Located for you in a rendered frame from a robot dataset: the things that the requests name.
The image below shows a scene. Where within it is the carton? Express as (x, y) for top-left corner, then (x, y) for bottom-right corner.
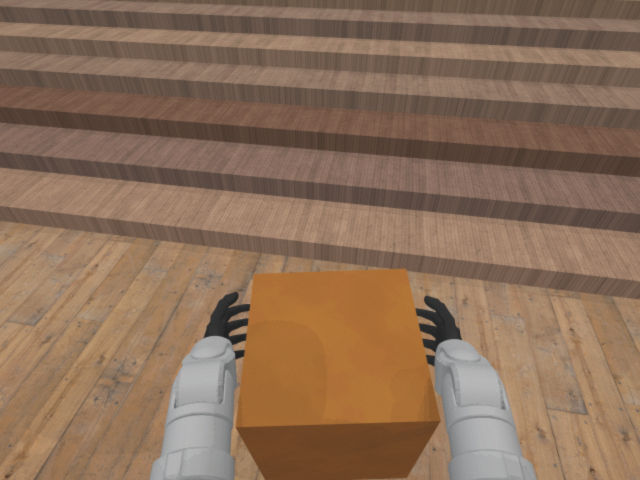
(236, 269), (441, 480)

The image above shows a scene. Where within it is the left robot hand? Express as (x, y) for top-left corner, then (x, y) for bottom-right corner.
(203, 292), (250, 359)

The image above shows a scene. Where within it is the robot left forearm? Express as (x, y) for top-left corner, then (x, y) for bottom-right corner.
(149, 336), (237, 480)

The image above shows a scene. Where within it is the robot right forearm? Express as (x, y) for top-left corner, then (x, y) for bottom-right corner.
(434, 339), (537, 480)

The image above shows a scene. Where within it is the right robot hand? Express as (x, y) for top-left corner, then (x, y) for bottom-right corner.
(415, 296), (462, 366)

